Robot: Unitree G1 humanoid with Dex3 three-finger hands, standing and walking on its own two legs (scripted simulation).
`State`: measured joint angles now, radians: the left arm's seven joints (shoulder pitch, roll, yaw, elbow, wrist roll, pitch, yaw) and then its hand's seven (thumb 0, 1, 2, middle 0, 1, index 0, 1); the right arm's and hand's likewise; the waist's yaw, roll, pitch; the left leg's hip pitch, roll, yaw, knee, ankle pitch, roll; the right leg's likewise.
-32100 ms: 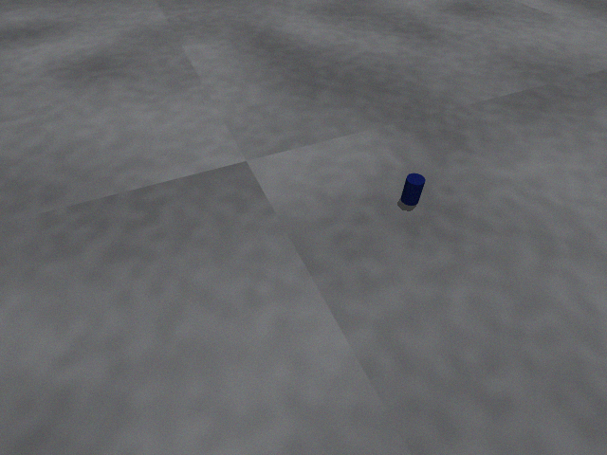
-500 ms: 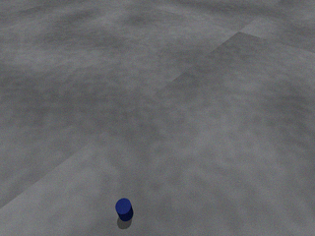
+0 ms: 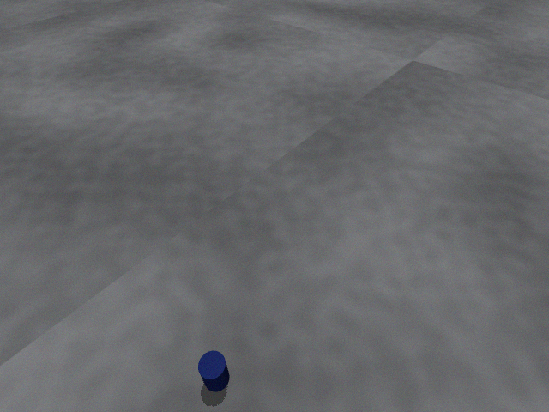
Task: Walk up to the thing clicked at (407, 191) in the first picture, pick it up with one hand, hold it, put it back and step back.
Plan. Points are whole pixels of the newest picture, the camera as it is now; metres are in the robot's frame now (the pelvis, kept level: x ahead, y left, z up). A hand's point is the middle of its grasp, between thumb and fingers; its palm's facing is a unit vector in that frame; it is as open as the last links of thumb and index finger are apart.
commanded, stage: stand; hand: left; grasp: from the side
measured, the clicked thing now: (214, 371) +0.42 +0.22 -0.72
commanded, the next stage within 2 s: step back in 0.08 s
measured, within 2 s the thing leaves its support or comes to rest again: neither
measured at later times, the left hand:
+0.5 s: hand out of the picture +0.08 +0.32 -0.18, palm faces -0.01 -0.94 -0.35, open 7.4 cm
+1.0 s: hand out of the picture -0.05 +0.31 -0.15, palm faces -0.04 -0.91 -0.41, open 7.4 cm
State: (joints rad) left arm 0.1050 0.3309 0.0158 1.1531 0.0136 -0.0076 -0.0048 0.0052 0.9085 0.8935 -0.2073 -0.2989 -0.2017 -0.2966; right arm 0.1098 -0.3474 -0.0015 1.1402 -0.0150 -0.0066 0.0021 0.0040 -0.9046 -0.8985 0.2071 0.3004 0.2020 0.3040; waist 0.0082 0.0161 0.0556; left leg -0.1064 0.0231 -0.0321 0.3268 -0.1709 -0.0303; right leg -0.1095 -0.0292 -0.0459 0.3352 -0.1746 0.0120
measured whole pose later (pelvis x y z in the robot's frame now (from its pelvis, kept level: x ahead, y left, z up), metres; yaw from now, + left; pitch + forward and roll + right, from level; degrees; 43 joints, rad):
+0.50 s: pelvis -0.07 +0.06 -0.02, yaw +1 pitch +0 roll -1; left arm 0.01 0.40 0.06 0.90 0.00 0.07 0.03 0.01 0.91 0.89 -0.21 -0.30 -0.20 -0.30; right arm 0.16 -0.36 -0.06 0.94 -0.04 0.04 0.00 0.00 -0.90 -0.90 0.21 0.30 0.20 0.30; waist -0.02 -0.05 0.21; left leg -0.30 -0.05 0.00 0.60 -0.30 0.06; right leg -0.48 0.10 0.18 1.08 -0.50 -0.03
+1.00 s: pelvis -0.16 +0.05 -0.02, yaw -3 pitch -1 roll +1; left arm 0.16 0.34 0.07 0.81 0.03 0.04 0.01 0.01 0.91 0.89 -0.21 -0.30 -0.20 -0.30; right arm 0.13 -0.40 -0.04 0.86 0.01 0.04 -0.02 0.00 -0.90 -0.90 0.21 0.30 0.20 0.30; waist 0.02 0.02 0.16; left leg -0.43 -0.12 -0.13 1.10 -0.50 -0.01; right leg -0.29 0.01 0.03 0.59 -0.28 -0.04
